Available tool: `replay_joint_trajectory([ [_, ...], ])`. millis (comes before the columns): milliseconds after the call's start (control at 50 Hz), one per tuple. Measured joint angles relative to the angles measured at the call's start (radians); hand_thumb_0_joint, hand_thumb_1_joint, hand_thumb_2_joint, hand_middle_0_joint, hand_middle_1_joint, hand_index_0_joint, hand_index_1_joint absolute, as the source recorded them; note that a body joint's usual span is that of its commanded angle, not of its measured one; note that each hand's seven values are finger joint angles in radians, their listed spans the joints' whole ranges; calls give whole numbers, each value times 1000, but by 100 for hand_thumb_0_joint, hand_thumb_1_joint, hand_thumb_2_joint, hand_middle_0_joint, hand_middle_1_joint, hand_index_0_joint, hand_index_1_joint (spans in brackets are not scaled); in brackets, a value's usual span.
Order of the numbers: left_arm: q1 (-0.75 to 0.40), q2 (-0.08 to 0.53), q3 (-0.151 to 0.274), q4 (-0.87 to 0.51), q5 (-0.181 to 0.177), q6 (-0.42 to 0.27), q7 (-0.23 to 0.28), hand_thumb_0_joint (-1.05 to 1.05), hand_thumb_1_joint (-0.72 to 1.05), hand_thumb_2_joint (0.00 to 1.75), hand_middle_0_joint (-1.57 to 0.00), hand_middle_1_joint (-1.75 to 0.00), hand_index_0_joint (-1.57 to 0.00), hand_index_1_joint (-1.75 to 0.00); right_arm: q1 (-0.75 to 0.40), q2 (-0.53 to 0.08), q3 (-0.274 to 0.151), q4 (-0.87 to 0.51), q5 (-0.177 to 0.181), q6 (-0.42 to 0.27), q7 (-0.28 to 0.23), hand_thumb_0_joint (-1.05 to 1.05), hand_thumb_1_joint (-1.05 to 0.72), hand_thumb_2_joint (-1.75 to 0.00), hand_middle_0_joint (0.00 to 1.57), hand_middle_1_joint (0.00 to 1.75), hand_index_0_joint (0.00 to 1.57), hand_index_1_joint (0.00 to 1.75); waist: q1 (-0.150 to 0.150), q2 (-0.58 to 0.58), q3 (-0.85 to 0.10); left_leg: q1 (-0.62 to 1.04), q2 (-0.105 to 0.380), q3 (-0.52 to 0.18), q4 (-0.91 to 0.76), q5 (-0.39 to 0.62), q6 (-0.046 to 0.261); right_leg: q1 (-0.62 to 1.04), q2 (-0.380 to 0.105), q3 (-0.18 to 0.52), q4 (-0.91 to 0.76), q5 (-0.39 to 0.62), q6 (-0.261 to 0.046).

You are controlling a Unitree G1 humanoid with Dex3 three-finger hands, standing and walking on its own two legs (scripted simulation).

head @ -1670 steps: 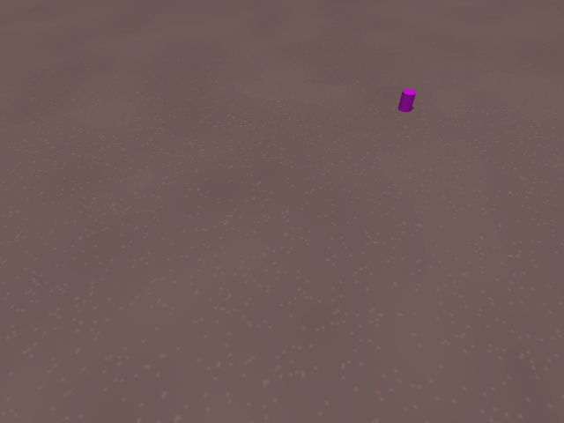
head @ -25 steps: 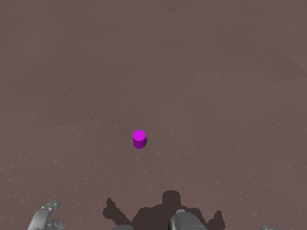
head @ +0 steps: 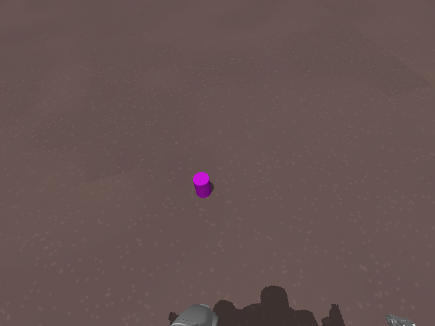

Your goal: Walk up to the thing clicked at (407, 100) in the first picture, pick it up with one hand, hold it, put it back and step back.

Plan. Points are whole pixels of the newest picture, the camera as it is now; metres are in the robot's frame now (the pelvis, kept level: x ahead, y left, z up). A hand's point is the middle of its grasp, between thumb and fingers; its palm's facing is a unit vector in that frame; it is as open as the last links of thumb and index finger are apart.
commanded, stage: step back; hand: left
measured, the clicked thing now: (202, 185) +0.84 +0.19 -0.70
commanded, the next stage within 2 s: stand in 1.66 s
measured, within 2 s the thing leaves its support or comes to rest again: neither
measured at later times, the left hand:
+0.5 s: hand out of the picture -0.11 +0.24 -0.16, palm faces -0.01 -0.92 -0.38, open 7.4 cm
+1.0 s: hand out of the picture -0.20 +0.25 -0.14, palm faces +0.07 -0.92 -0.40, open 7.4 cm
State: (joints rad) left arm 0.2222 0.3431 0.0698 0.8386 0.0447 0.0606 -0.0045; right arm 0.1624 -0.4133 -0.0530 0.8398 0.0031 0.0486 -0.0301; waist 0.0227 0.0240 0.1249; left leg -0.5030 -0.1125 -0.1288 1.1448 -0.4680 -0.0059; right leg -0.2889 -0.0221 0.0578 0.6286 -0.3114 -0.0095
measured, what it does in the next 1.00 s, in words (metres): walks backwards: left foot, then right foot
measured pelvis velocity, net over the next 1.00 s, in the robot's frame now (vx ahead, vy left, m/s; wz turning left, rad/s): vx -0.25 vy -0.04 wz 0.08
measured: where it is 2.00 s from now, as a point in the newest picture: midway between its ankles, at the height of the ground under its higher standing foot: outside the picture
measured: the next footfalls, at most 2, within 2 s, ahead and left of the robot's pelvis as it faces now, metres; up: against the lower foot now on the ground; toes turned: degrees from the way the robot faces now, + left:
left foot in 0.16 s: -0.05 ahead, +0.11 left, +0.00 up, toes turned +2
right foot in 0.52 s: -0.20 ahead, -0.17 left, +0.00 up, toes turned +2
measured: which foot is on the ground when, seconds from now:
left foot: up 0.00-0.14, down 0.16-0.54, up 0.56-0.80, down 0.82-1.00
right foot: down 0.00-0.18, up 0.20-0.50, down 0.52-0.84, up 0.86-1.00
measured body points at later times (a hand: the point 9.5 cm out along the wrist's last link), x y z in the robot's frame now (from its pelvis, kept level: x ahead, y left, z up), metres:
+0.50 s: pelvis -0.18 -0.03 -0.01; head -0.12 -0.02 +0.43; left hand -0.11 +0.29 -0.14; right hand -0.03 -0.34 -0.11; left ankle -0.09 +0.11 -0.73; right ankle -0.23 -0.17 -0.73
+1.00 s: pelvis -0.25 -0.04 +0.00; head -0.24 -0.04 +0.45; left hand -0.21 +0.29 -0.11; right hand -0.19 -0.34 -0.12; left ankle -0.27 +0.09 -0.73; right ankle -0.22 -0.16 -0.70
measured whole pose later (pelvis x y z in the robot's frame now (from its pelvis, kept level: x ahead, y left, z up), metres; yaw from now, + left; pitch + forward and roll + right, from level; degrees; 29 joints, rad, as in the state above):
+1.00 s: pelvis -0.25 -0.04 +0.00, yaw +4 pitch -3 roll +1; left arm 0.23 0.41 0.07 0.95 0.03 0.01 -0.02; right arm 0.29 -0.34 -0.05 0.97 -0.04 -0.03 0.02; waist 0.00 -0.03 0.06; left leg -0.18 -0.02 -0.03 0.52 -0.30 0.02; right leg -0.38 -0.03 0.01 0.87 -0.45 -0.02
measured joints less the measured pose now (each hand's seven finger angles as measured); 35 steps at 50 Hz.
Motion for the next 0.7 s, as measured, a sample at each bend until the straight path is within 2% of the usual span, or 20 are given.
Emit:
replay_joint_trajectory([
  [60,-33,11,3,-33,5,-5,12,1,90,90,-20,-30,-21,-30,29,1,5,10,-3,-5,-4,1,-90,-90,20,30,20,29,-9,4,5,76,12,12,-70,-18,-10,-39,1,-23,-6,35,3],
  [100,-65,23,4,-60,5,-9,20,1,90,90,-20,-30,-21,-30,41,9,8,17,-8,-8,-4,1,-90,-90,20,30,20,29,-19,4,22,141,40,39,-199,-34,-11,-67,2,-49,4,50,4],
  [140,-99,37,4,-85,-2,-8,24,1,90,90,-20,-30,-21,-30,51,21,11,21,-14,-16,-1,1,-90,-90,20,30,20,29,-30,-6,40,217,69,76,-390,20,-3,-101,-5,-77,40,54,7],
  [160,-118,47,4,-93,-8,-5,24,1,90,90,-20,-30,-21,-30,53,32,11,27,-18,-21,0,1,-90,-90,20,30,20,29,-33,-24,53,249,68,90,-475,80,10,-119,-17,-83,70,49,11],
  [180,-138,61,8,-95,-12,1,25,1,90,90,-20,-30,-21,-30,44,54,11,37,-24,-23,1,1,-90,-90,20,30,20,29,-23,-70,77,261,43,109,-495,105,22,-130,-40,-62,95,50,12],
  [200,-148,66,11,-93,-17,8,26,1,90,90,-20,-30,-21,-30,41,70,15,41,-30,-22,6,1,-90,-90,20,30,20,29,-11,-98,89,262,33,125,-497,115,29,-144,-37,-34,131,18,5],
  [220,-148,62,11,-87,-21,14,28,1,91,90,-20,-30,-20,-30,43,75,23,39,-33,-20,13,1,-90,-90,20,30,20,29,-11,-99,87,251,42,124,-488,120,33,-162,-7,-11,195,-72,3],
  [260,-141,47,2,-67,-24,26,27,1,91,90,-20,-30,-20,-30,46,74,30,35,-37,-22,18,1,-90,-90,20,30,20,30,-35,-66,71,227,76,92,-485,140,38,-189,68,16,369,-194,3],
  [300,-125,42,-2,-54,-32,30,20,1,91,90,-20,-30,-20,-30,42,73,32,33,-42,-21,14,1,-90,-90,21,30,20,30,-36,-56,51,214,101,83,-520,179,34,-201,117,59,515,-206,-1],
  [360,-91,43,-2,-45,-34,24,12,1,91,90,-20,-30,-20,-30,17,65,29,16,-42,-22,11,1,-90,-90,21,30,21,30,-23,-56,28,182,125,93,-558,230,26,-171,130,87,589,-187,10],
  [420,-66,48,-2,-29,-29,13,12,1,91,90,-20,-30,-20,-30,-22,50,20,-14,-40,-23,11,1,-90,-90,21,30,20,30,-11,-53,33,140,143,104,-560,266,24,-82,91,67,452,-197,34],
  [460,-50,51,-6,-14,-27,0,12,1,91,90,-20,-30,-20,-30,-50,37,17,-31,-39,-22,14,1,-90,-90,21,30,20,30,-1,-50,39,108,156,120,-542,280,16,-9,55,36,276,-190,36],
  [500,-34,54,-6,11,-25,-15,12,1,91,90,-20,-30,-20,-30,-77,24,15,-42,-38,-16,20,1,-90,-90,21,30,20,30,6,-45,38,69,168,134,-503,284,2,71,30,4,72,-134,28],
  [520,-33,45,-5,33,-21,-23,13,1,91,90,-20,-30,-20,-30,-90,12,12,-41,-35,-11,22,1,-90,-90,21,30,20,30,5,-18,45,50,185,124,-475,282,-4,98,43,-13,11,-116,21],
  [540,-35,26,-6,54,-15,-26,13,1,91,90,-20,-30,-20,-30,-98,-3,6,-34,-32,-4,22,1,-90,-90,21,30,20,30,-6,29,55,39,205,92,-450,276,9,108,71,-37,1,-101,15],
  [560,-24,14,-9,65,-8,-29,8,1,91,90,-20,-30,-20,-30,-92,-7,1,-25,-29,3,19,1,-90,-90,20,30,20,30,-14,52,48,24,192,55,-419,205,17,104,80,-53,9,-94,11],
  [600,13,13,-13,73,1,-29,2,1,91,90,-20,-30,-21,-30,-58,6,-3,0,-27,16,14,1,-90,-90,20,30,20,29,15,26,4,1,118,20,-305,50,5,73,52,-30,36,-91,-2],
  [620,30,13,-12,79,2,-28,3,1,91,90,-20,-30,-21,-30,-42,11,-1,13,-24,20,17,1,-90,-90,20,30,20,29,30,8,-14,-2,88,16,-241,25,2,64,36,-12,35,-83,-6],
  [640,41,12,-12,87,3,-28,6,1,91,90,-20,-30,-21,-30,-27,10,0,24,-21,19,20,1,-90,-90,20,30,20,29,32,2,-27,-2,66,7,-184,27,1,63,23,-6,24,-71,-6],
  [700,48,10,-7,99,4,-34,7,1,90,90,-20,-30,-21,-30,21,2,-1,48,-18,6,23,1,-90,-90,20,30,20,29,17,12,-53,28,43,-4,-117,53,-9,52,2,-24,-5,-39,1],
])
